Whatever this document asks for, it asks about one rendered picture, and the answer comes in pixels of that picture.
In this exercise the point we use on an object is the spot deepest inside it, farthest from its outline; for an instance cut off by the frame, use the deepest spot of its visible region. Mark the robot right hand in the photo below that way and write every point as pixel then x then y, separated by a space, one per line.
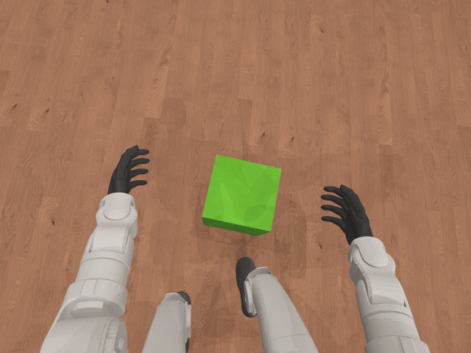
pixel 354 221

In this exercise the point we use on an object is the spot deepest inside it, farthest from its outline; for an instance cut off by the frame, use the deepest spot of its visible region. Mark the robot right foot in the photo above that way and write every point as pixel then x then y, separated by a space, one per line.
pixel 243 267

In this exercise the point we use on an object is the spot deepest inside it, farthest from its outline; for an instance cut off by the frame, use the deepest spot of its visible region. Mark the robot left forearm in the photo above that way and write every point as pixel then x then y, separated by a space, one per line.
pixel 100 286

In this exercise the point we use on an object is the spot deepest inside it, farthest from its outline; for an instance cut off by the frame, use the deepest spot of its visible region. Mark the robot right shin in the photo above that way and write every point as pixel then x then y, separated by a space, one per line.
pixel 261 270

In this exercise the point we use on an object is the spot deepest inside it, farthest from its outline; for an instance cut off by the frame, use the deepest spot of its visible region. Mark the robot left upper arm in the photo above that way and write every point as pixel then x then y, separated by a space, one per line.
pixel 105 334

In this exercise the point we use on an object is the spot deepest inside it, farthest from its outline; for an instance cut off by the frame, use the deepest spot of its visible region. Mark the robot right forearm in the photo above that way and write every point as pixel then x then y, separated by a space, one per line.
pixel 385 314

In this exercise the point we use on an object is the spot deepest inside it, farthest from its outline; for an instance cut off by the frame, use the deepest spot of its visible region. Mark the robot left hand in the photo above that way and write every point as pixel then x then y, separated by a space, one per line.
pixel 120 180

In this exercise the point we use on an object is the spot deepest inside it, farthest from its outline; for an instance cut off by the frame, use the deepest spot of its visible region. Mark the carton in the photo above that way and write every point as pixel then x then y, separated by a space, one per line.
pixel 241 196

